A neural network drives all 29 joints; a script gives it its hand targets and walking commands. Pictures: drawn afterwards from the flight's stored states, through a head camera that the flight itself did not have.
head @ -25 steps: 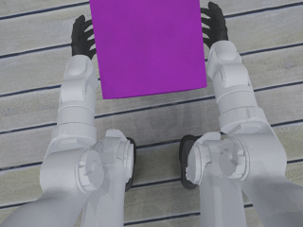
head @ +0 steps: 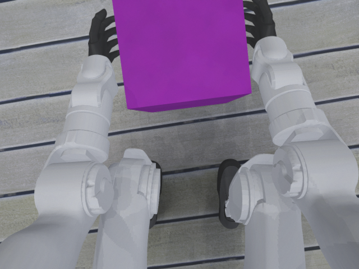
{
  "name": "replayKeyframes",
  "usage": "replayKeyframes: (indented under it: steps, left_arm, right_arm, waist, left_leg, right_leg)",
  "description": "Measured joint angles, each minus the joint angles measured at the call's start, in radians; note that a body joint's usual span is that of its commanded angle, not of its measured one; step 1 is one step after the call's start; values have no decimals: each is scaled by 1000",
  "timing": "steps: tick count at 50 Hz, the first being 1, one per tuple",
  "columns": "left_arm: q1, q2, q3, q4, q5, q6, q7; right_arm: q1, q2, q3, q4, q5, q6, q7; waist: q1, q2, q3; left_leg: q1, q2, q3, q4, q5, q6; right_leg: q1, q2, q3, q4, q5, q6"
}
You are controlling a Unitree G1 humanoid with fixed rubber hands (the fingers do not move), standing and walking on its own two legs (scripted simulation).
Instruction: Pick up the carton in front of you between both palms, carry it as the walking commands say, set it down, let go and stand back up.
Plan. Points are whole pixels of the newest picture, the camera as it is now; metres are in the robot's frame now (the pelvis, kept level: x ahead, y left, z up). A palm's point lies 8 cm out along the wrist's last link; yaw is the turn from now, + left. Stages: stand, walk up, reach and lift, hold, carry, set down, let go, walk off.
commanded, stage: set down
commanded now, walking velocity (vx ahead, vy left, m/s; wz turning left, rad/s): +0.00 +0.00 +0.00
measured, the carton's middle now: (183, 60) +0.51 +0.02 -0.23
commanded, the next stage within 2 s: none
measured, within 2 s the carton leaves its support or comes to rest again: rests again in 0.22 s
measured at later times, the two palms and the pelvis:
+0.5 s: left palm (101, 57) +0.50 +0.18 -0.17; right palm (256, 41) +0.53 -0.12 -0.18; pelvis +0.00 +0.00 -0.01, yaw +1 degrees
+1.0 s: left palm (94, 71) +0.48 +0.21 -0.21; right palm (278, 52) +0.52 -0.18 -0.20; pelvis +0.00 +0.00 -0.01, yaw -1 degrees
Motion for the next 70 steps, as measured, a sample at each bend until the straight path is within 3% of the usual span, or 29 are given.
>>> replayKeyframes:
  steps: [10,16,38,41,45,50,54,61,70]
  left_arm:
    - [-69,44,-22,81,-31,-32,-15]
    - [-65,48,-21,101,-55,-44,-28]
    - [-130,77,19,196,2,-115,-89]
    - [-144,95,-27,236,-29,-146,-59]
    - [-124,141,-107,267,-129,-179,-26]
    - [-71,177,-176,223,-217,-208,-15]
    - [-22,182,-214,123,-270,-203,-11]
    - [56,148,-195,-26,-239,-142,13]
    - [128,90,-123,-35,-142,-98,5]
  right_arm:
    - [-74,-16,14,84,12,-37,-9]
    - [-78,-24,21,111,6,-50,10]
    - [-136,-50,-20,192,-29,-121,73]
    - [-142,-85,33,216,34,-149,47]
    - [-115,-145,112,205,141,-178,19]
    - [-52,-193,200,139,270,-188,28]
    - [-9,-198,224,43,309,-181,23]
    - [61,-150,148,-72,234,-126,7]
    - [142,-96,44,-58,129,-92,29]
  waist:
    - [11,11,61]
    - [5,18,67]
    - [0,19,170]
    - [2,19,206]
    - [-2,10,240]
    - [2,0,239]
    - [0,-5,211]
    - [-7,-5,115]
    - [-3,-13,-73]
  left_leg:
    - [-6,-4,-4,28,6,-4]
    - [-3,-8,1,37,-5,-3]
    - [45,-12,3,57,7,-11]
    - [60,-10,2,59,2,-13]
    - [73,-5,-4,62,-12,-11]
    - [72,2,-8,70,-31,-8]
    - [66,2,-3,69,-34,-4]
    - [107,-2,2,20,-37,5]
    - [176,1,7,-160,-16,13]
  right_leg:
    - [-6,1,-3,27,6,-3]
    - [-3,-2,3,41,-9,-1]
    - [40,0,6,66,3,-4]
    - [55,2,6,67,0,-1]
    - [68,5,-1,64,-9,0]
    - [67,11,-6,65,-21,2]
    - [63,10,-1,65,-27,6]
    - [110,3,4,18,-39,9]
    - [180,-4,11,-155,-25,6]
